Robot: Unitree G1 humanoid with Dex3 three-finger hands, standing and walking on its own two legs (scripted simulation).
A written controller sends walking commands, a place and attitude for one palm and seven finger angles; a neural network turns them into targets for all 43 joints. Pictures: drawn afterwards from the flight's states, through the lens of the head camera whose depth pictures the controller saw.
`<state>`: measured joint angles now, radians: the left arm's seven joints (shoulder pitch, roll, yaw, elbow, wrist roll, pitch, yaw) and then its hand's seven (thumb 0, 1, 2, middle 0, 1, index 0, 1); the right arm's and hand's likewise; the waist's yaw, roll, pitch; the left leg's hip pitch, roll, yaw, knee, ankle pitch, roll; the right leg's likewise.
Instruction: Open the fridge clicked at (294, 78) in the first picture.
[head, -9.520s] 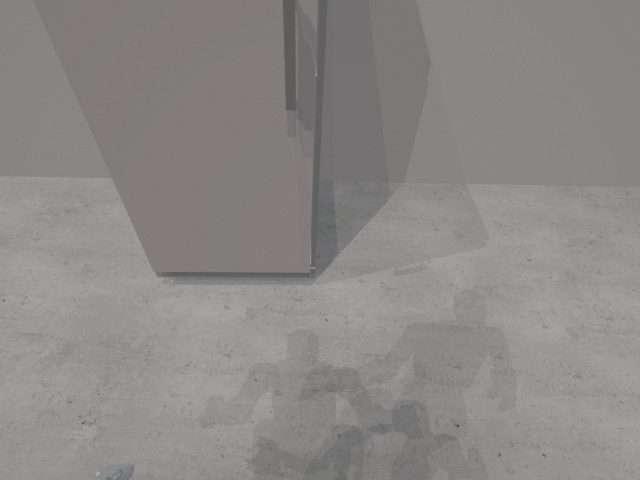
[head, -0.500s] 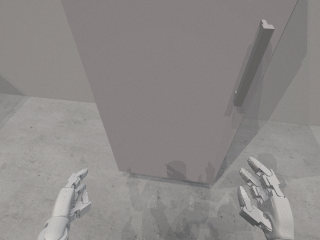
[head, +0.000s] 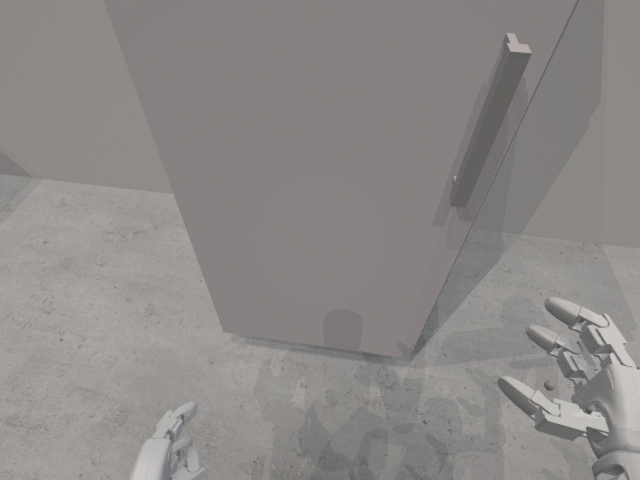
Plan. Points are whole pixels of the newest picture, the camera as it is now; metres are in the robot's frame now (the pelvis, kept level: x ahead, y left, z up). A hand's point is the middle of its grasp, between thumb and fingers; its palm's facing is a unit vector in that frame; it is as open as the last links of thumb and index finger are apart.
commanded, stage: raise the hand to about handle height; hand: right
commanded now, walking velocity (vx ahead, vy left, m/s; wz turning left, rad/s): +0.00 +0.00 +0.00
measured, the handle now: (480, 130) +0.55 -0.18 +0.17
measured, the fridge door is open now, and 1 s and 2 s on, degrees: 0 0 0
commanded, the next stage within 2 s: move the hooked fingers beside the handle in 1.24 s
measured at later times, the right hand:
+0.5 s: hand out of the picture +0.26 -0.27 +0.16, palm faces +0.15 +0.99 -0.05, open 13.8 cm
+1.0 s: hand out of the picture +0.28 -0.27 +0.18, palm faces +0.12 +0.99 -0.03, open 14.0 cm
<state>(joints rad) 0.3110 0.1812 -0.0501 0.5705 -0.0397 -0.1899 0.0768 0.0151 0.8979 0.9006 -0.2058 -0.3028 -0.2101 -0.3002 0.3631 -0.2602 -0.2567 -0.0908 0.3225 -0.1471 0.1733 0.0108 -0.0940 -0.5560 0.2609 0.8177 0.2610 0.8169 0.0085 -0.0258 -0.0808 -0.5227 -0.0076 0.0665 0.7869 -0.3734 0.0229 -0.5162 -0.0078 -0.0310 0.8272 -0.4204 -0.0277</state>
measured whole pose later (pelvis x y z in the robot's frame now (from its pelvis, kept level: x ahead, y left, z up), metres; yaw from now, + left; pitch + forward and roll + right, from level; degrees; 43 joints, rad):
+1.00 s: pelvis +0.01 +0.01 +0.03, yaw -1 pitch -1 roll +1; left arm 0.24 0.27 -0.06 0.60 -0.07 -0.21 0.11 0.01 0.90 0.90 -0.20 -0.30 -0.21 -0.30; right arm -0.04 -0.41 -0.46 0.11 0.34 0.13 0.40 -0.01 0.50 -0.30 0.30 1.20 0.30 1.20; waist -0.05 -0.05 -0.02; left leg -0.23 -0.01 0.08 0.52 -0.27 0.03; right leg -0.22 0.00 -0.02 0.55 -0.31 -0.02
